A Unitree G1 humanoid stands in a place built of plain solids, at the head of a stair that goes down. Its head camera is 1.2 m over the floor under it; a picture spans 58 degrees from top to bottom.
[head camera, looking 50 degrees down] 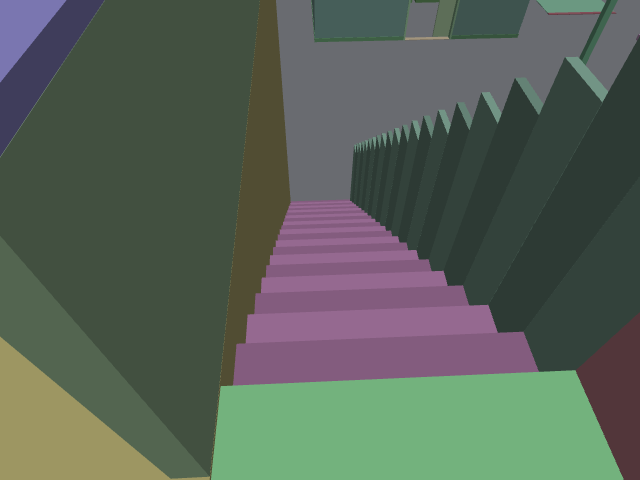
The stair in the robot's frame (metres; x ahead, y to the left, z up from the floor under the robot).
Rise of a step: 0.19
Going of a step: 0.23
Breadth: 1.02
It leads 3 degrees to the left of straight ahead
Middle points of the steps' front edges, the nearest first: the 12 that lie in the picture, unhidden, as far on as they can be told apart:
0.49 -0.23 0.00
0.72 -0.22 -0.19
0.95 -0.21 -0.39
1.18 -0.20 -0.58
1.41 -0.19 -0.77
1.64 -0.17 -0.97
1.87 -0.16 -1.16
2.10 -0.15 -1.36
2.33 -0.14 -1.55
2.56 -0.13 -1.74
2.79 -0.12 -1.94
3.02 -0.11 -2.13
